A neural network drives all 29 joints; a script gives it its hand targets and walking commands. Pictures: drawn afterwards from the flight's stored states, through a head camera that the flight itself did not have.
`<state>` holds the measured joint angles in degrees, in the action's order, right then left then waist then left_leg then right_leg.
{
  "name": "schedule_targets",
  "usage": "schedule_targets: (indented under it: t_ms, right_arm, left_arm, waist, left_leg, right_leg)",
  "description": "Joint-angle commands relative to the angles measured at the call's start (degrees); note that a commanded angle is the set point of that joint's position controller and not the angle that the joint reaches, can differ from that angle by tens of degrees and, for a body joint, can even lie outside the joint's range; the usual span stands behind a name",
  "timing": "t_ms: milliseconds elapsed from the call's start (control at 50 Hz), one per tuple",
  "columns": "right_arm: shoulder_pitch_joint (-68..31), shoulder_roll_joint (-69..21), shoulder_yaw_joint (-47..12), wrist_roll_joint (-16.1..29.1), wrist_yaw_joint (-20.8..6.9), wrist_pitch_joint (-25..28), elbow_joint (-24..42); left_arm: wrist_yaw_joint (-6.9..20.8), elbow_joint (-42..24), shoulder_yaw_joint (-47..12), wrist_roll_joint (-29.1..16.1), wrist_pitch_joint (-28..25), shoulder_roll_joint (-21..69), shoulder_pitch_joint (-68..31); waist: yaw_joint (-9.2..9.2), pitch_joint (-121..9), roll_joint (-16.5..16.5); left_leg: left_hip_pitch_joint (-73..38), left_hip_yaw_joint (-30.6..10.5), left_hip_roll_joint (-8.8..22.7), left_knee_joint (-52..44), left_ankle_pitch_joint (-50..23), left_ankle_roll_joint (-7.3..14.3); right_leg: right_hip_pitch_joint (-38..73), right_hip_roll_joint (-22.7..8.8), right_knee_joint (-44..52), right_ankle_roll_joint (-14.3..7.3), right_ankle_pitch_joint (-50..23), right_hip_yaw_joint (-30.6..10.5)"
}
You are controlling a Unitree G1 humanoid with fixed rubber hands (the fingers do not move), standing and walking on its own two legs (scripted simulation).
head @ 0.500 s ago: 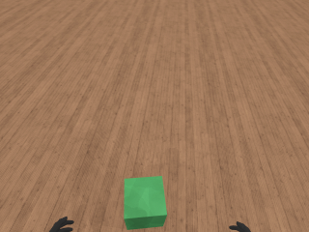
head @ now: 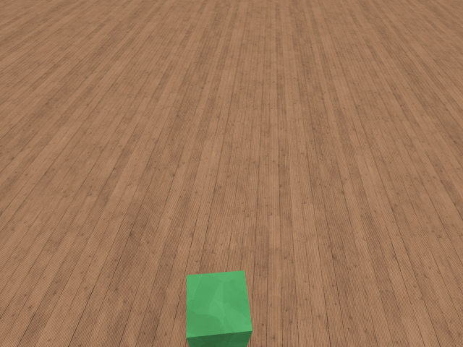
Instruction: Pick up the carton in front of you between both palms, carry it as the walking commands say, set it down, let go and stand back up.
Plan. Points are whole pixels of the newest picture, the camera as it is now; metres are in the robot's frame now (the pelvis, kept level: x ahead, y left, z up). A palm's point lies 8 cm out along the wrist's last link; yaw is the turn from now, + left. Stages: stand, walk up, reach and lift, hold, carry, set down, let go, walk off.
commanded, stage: stand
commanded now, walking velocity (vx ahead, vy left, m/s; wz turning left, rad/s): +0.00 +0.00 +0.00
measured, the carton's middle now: (217, 312) +0.37 +0.02 -0.64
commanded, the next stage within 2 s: none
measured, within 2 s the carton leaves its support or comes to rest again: neither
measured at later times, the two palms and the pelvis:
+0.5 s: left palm out of the picture -0.05 +0.23 -0.13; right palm out of the picture -0.04 -0.23 -0.13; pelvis -0.02 +0.00 +0.01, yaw +0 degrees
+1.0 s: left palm out of the picture -0.09 +0.21 -0.14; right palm out of the picture -0.09 -0.21 -0.14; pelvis -0.04 +0.00 +0.01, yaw +0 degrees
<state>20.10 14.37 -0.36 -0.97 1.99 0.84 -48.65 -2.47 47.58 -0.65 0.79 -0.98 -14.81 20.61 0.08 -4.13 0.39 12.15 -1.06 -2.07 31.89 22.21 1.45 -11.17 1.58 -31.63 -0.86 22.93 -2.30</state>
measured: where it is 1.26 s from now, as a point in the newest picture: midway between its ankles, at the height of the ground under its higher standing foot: outside the picture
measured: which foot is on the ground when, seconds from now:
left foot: down 0.00-1.00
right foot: down 0.00-1.00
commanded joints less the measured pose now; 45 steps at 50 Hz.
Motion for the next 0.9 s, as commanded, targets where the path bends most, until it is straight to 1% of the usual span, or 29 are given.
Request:
schedule_targets:
  t_ms: [0,260,440,640,880]
  right_arm:
    - [3.16,6.16,1.26,0.02,0.26,0.17,0.46]
    - [4.5,4.1,-0.03,0.14,0.45,-0.54,-7.19]
    - [5.02,2.28,-0.8,0.16,0.59,-0.72,-11.55]
    - [5.3,0.42,-1.23,0.19,0.71,-0.77,-14.98]
    - [5.54,-1.32,-1.31,0.24,0.76,-0.7,-17.41]
  left_arm:
    - [-0.24,-0.33,1.25,0.06,-0.2,-5.89,3.29]
    - [-0.33,8.02,0.02,0.08,0.5,-3.69,4.86]
    - [-0.47,12.58,-0.72,-0.02,0.75,-1.72,5.42]
    - [-0.61,15.96,-1.19,-0.07,0.8,0.26,5.72]
    - [-0.65,18.16,-1.29,-0.08,0.71,2.07,5.92]
  waist:
    - [0.0,3.75,-0.3]
    - [0.05,7.15,-0.35]
    - [0.04,8.81,-0.33]
    - [0.0,9.8,-0.29]
    - [-0.06,10.31,-0.3]
  left_leg:
    - [-1.21,-4.97,6.39,-3.48,-26.7,0.63]
    - [-2.45,-4.95,6.36,-6.43,-22.83,0.87]
    - [-2.33,-4.99,6.28,-7.71,-20.65,0.96]
    - [-1.68,-4.92,6.18,-8.62,-18.46,1.01]
    - [-0.83,-4.91,6.12,-9.42,-16.11,1.08]
  right_leg:
    - [-0.65,-5.85,3.6,-1.07,-25.32,-4.3]
    - [0.79,-5.99,6.47,-1.34,-22.44,-4.2]
    - [0.67,-5.88,7.68,-1.33,-20.06,-4.08]
    - [0.07,-5.76,8.47,-1.3,-17.79,-4.01]
    - [-0.72,-5.69,9.04,-1.3,-15.7,-4.02]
